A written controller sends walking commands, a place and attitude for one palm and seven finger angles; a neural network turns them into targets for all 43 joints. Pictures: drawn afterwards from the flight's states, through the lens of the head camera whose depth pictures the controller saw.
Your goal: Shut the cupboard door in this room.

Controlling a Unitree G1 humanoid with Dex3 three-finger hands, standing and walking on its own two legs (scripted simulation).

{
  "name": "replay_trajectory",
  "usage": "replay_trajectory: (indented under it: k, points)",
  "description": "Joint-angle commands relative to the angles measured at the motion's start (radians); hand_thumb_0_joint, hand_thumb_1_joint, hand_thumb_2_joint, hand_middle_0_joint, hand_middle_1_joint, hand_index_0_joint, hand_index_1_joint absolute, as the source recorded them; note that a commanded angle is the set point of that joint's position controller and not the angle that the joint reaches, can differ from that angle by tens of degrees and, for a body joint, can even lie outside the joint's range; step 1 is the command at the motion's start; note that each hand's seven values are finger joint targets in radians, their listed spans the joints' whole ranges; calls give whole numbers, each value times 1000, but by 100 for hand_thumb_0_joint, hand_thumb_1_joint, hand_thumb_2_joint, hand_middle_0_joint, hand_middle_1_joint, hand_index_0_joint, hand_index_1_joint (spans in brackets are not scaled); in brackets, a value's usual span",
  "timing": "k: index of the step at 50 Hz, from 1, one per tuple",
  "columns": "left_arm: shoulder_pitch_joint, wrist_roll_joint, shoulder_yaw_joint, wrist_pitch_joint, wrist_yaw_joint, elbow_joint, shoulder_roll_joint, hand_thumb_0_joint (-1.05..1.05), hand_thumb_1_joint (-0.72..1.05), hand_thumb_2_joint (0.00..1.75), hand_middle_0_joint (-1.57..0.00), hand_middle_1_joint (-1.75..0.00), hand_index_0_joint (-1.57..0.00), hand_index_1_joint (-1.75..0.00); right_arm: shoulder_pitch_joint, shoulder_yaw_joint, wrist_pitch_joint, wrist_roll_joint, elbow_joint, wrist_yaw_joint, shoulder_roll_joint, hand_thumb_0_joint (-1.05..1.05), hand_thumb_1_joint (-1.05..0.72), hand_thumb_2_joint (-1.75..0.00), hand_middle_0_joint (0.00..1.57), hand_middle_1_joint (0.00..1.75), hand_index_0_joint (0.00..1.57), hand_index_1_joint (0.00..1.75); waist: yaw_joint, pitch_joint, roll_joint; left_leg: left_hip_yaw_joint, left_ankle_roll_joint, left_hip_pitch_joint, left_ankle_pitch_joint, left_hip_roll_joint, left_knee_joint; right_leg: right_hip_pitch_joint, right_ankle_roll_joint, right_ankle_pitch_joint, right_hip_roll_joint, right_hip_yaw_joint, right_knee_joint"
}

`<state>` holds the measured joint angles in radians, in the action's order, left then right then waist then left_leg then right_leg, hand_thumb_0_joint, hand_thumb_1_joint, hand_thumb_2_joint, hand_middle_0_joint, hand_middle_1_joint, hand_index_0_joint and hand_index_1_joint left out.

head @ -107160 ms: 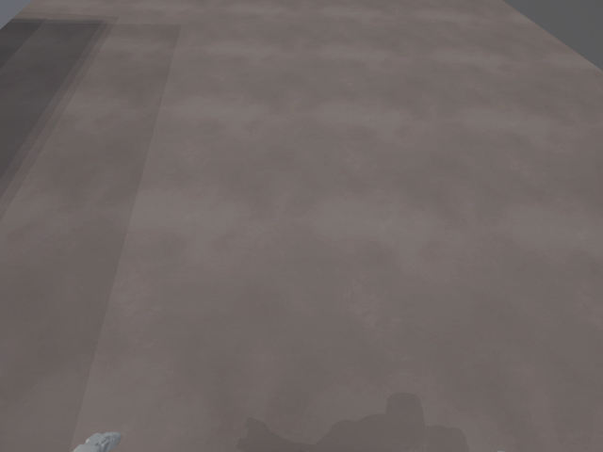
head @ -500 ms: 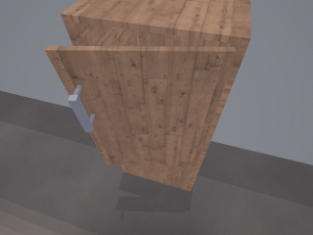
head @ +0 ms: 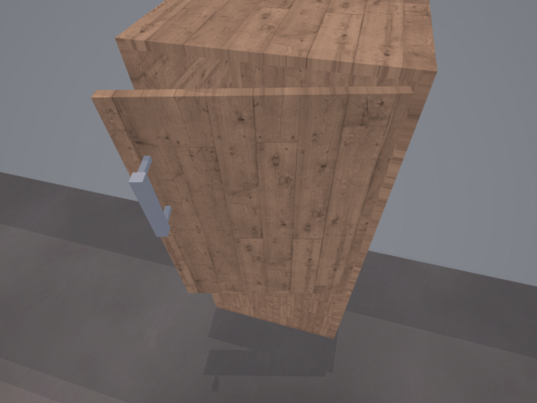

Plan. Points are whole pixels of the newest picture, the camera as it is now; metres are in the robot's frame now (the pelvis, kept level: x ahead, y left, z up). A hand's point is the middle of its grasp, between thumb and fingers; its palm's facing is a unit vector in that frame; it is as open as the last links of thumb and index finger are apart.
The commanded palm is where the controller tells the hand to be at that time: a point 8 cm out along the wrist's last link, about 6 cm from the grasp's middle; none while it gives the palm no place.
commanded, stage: come to a stop and stand still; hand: left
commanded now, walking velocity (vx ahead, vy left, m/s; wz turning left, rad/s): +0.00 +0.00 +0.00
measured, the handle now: (154, 198) +0.40 +0.21 +0.08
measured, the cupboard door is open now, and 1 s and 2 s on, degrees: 15 15 15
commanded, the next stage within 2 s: look again from close up in 0.46 s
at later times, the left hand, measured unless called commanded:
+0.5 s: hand out of the picture +0.06 +0.17 -0.17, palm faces +0.02 -0.97 -0.23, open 7.3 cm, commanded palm none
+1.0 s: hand out of the picture +0.03 +0.16 -0.17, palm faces +0.04 -0.98 -0.21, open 7.3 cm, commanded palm none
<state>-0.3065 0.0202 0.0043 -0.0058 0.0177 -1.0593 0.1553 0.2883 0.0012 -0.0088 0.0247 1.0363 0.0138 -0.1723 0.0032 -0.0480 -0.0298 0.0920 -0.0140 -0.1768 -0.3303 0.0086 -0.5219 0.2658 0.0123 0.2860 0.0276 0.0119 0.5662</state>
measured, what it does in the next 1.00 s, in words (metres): stands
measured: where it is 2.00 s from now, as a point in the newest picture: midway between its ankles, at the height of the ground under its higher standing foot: outside the picture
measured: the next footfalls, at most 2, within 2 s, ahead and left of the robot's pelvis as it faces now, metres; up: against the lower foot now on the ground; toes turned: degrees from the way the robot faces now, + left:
none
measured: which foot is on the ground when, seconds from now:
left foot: down 0.00-1.00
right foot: down 0.00-1.00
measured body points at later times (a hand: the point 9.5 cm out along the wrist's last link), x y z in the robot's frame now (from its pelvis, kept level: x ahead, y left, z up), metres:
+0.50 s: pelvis +0.03 -0.01 +0.01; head +0.05 -0.02 +0.45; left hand +0.06 +0.22 -0.15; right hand +0.05 -0.24 -0.16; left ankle -0.03 +0.11 -0.73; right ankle +0.01 -0.13 -0.73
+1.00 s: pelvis +0.02 -0.01 +0.01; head +0.04 -0.02 +0.46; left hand +0.02 +0.22 -0.15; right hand +0.02 -0.23 -0.16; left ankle -0.03 +0.11 -0.73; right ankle +0.01 -0.13 -0.73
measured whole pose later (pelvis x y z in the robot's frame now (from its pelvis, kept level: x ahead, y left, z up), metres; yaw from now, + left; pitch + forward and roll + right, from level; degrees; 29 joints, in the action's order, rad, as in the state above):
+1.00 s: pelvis +0.02 -0.01 +0.01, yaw +1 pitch -1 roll +0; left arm -0.24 0.01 -0.01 -0.01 0.03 -1.11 0.16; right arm 0.26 0.00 -0.02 0.02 1.13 0.03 -0.14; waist 0.00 -0.07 0.00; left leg 0.07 0.01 -0.09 -0.29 0.02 -0.41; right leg 0.18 -0.01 0.26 0.01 -0.02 0.46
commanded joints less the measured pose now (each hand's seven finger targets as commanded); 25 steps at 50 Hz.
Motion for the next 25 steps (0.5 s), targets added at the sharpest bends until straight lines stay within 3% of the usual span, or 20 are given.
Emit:
replay_trajectory:
  k: [1,3,14,25]
  points:
    - [-17,-9,-19,-25,12,23,125,0,90,90,-20,-30,-20,-30,42,-12,-25,-10,-16,11,-83,0,-90,-90,20,30,20,30,9,29,56,-75,-16,6,191,77,86,-37,-63,-271,77,81,-93]
    - [-16,-9,-20,-25,15,14,125,0,90,90,-20,-30,-20,-30,40,-13,-27,-10,-1,14,-81,0,-90,-90,20,30,20,30,6,43,37,-74,-14,22,259,84,85,-62,-62,-339,75,67,-75]
    - [3,-10,-22,-23,21,-17,120,0,90,90,-20,-30,-20,-30,24,-15,-19,-11,46,23,-69,0,-90,-90,20,30,20,30,1,29,37,-71,-4,50,317,90,108,-100,-60,-441,84,58,-95]
    - [40,-10,-27,-17,22,-5,127,0,90,90,-20,-30,-20,-30,17,-14,-17,-9,58,24,-75,0,-90,-90,20,30,20,30,-4,20,31,-79,-2,59,339,97,146,-119,-56,-409,83,43,-114]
